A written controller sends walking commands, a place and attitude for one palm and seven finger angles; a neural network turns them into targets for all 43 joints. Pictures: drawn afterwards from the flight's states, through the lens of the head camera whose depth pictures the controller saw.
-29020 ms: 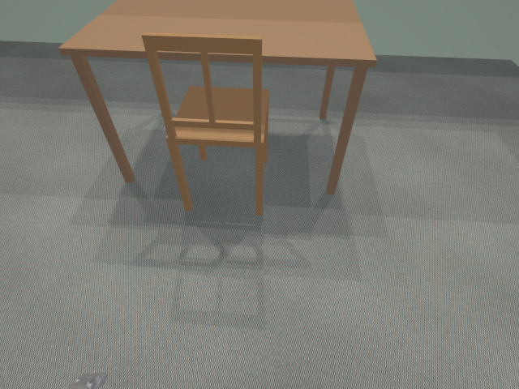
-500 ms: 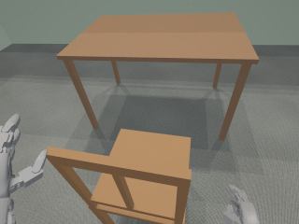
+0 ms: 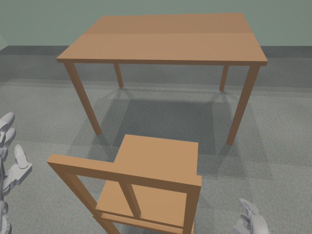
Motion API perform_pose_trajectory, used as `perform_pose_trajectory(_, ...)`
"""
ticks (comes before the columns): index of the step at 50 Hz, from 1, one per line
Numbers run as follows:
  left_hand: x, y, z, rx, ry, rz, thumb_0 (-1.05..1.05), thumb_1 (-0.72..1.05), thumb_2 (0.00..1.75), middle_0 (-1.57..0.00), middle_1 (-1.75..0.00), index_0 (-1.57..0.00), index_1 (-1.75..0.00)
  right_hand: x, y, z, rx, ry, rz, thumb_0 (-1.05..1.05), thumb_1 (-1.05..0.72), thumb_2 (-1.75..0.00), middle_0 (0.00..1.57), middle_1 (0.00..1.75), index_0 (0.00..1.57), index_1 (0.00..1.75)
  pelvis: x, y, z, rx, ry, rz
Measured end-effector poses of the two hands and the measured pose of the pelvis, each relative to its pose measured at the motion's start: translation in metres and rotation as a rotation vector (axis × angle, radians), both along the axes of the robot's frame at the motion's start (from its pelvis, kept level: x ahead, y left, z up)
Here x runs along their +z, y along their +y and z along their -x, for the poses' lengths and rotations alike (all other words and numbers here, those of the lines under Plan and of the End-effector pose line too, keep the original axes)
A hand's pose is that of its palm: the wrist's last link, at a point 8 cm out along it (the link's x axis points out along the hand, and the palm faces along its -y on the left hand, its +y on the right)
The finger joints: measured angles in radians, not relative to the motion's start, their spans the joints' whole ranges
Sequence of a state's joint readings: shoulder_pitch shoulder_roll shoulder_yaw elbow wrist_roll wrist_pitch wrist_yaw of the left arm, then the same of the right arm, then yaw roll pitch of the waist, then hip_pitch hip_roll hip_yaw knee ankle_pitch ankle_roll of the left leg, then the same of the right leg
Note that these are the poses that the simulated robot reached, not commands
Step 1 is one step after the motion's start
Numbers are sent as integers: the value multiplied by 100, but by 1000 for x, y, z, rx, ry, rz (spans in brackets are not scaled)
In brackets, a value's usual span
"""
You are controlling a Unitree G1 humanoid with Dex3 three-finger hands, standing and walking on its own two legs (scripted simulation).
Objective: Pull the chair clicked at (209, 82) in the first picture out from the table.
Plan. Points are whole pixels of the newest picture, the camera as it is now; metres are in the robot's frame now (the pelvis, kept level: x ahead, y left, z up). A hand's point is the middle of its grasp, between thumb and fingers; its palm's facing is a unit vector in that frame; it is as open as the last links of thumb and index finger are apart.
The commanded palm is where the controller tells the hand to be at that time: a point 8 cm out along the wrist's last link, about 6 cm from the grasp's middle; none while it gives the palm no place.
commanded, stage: step back with the hand held close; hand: left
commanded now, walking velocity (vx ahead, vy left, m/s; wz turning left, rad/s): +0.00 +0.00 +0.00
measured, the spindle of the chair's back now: (131, 199) +0.24 +0.12 -0.09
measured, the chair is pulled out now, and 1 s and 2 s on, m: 0.60 0.60 0.60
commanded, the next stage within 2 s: stop stepping back and stand still in 2.00 s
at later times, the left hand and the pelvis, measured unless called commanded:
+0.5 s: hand (23, 181) +0.16 +0.27 +0.16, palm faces +0.39 -0.75 -0.54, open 7.4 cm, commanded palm +0.11 +0.31 +0.18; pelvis -0.04 +0.01 +0.00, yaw -1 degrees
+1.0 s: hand out of the picture +0.10 +0.28 +0.17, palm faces +0.45 -0.73 -0.51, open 7.4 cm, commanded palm +0.04 +0.31 +0.18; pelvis -0.10 +0.01 -0.01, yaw +0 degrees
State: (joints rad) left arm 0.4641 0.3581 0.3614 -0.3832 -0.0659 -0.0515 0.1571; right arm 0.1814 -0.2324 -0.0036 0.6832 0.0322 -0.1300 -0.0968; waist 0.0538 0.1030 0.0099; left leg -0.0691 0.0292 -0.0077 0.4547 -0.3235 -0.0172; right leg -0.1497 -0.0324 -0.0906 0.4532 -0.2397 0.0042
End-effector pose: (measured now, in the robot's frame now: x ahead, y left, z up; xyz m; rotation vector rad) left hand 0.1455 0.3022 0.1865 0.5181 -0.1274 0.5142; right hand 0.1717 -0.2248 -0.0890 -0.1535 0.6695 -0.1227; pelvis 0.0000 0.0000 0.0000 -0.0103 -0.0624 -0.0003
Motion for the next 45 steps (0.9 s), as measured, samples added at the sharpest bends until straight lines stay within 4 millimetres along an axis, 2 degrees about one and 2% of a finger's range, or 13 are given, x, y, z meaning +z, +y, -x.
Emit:
perform_pose_trajectory(4,-7,2,-1,-1,13,31,1,89,90,-21,-30,-21,-31,2,4,-1,6,-3,-6,1,-90,-90,20,30,20,30,0,3,2,-5,3,1)
perform_pose_trajectory(7,-3,0,-7,-34,-8,17,1,89,90,-21,-30,-21,-31,3,5,2,4,7,3,1,-90,-90,20,30,20,30,0,6,7,-14,20,3)
perform_pose_trajectory(11,-5,-3,-14,-86,30,-12,1,89,90,-21,-30,-21,-31,3,1,12,-28,41,13,1,-90,-90,20,30,20,30,1,11,14,-25,45,-6)
perform_pose_trajectory(15,-10,-5,-13,-125,104,-47,1,89,90,-21,-30,-21,-31,-1,-3,26,-81,83,13,1,-90,-90,20,30,20,30,1,16,19,-29,64,-14)
perform_pose_trajectory(23,-5,3,13,-111,100,-91,1,89,90,-22,-30,-22,-31,-7,-4,54,-116,137,21,1,-91,-90,20,30,20,30,-2,14,33,-19,69,-20)
perform_pose_trajectory(34,-9,-4,56,-70,-7,-37,1,89,90,-22,-30,-21,-31,1,-6,74,-67,64,43,1,-90,-90,20,30,20,30,-8,6,65,-13,55,-9)
perform_pose_trajectory(45,-3,3,75,-103,-57,-89,1,89,90,-22,-30,-21,-31,6,-12,116,-57,78,94,1,-90,-90,20,30,20,30,-10,9,93,-4,61,4)
